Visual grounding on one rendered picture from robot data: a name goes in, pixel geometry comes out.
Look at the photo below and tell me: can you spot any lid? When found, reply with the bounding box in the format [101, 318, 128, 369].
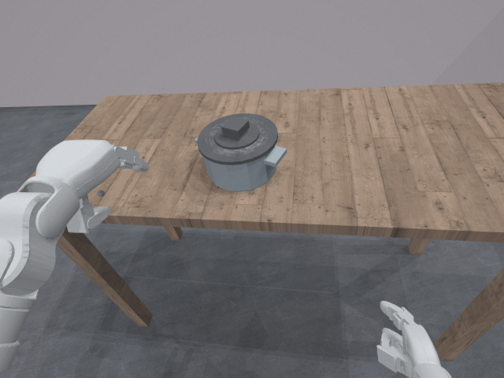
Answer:
[197, 113, 278, 165]

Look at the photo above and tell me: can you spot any table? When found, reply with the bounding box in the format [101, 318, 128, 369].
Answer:
[16, 83, 504, 361]

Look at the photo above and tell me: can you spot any right robot hand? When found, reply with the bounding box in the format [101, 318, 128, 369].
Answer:
[377, 301, 441, 378]

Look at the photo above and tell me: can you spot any knob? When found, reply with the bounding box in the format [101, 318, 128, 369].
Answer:
[221, 117, 250, 138]

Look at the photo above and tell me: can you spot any pot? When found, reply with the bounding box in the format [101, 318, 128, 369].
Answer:
[195, 137, 287, 192]

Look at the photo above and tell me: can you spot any left robot forearm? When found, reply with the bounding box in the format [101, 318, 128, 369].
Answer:
[0, 176, 80, 373]

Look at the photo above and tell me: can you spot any left robot hand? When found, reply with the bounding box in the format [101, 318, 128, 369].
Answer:
[35, 139, 149, 233]

